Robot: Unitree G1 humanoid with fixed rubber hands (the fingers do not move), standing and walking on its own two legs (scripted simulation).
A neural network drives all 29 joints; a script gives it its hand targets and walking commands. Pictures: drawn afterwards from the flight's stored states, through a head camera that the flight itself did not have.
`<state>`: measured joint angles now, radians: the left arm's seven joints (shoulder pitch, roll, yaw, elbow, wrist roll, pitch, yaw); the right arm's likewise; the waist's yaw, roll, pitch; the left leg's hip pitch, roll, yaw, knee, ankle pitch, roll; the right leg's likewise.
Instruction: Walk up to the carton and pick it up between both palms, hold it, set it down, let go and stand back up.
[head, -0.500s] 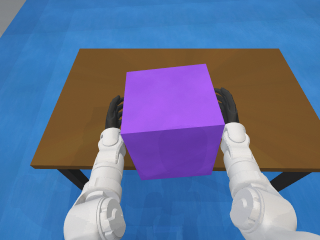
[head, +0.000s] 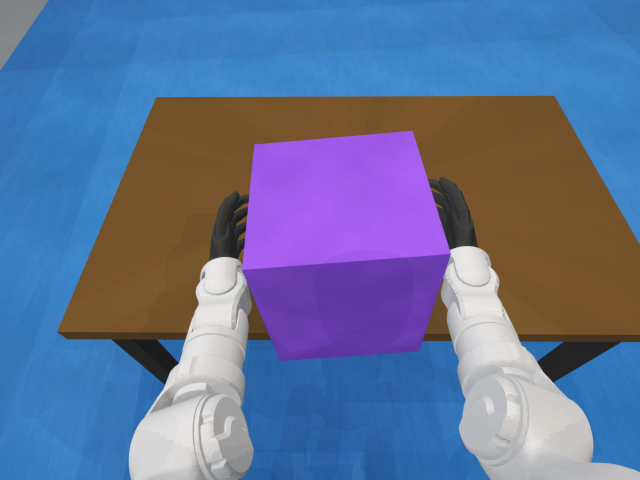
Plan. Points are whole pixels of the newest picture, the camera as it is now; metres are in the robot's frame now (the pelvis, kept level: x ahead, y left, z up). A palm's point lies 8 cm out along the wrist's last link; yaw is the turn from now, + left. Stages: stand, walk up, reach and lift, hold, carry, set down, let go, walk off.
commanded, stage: set down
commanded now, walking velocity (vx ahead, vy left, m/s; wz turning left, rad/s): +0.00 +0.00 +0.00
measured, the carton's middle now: (341, 254) +0.41 -0.02 +0.00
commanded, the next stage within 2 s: none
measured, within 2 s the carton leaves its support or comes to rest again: rests again in 0.74 s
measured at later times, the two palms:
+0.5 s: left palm (232, 254) +0.40 +0.13 +0.03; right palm (460, 243) +0.40 -0.17 +0.04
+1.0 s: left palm (223, 229) +0.41 +0.14 +0.07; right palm (481, 194) +0.43 -0.19 +0.09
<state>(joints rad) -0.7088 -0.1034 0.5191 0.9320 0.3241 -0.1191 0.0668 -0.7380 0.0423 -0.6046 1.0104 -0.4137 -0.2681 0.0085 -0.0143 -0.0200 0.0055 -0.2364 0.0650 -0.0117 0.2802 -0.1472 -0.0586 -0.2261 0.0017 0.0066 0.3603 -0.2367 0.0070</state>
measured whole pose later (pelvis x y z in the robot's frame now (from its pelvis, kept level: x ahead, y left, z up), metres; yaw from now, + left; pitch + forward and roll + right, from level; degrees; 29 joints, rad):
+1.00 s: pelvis -0.02 +0.02 -0.01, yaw -2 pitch +16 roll -2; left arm -0.93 -0.03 0.17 1.16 0.05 -0.03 0.26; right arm -1.00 -0.35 -0.01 1.37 0.28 -0.14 0.00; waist 0.08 0.02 -0.19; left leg -0.55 0.11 -0.01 0.48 -0.20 -0.06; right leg -0.46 0.04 0.02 0.36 -0.18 0.01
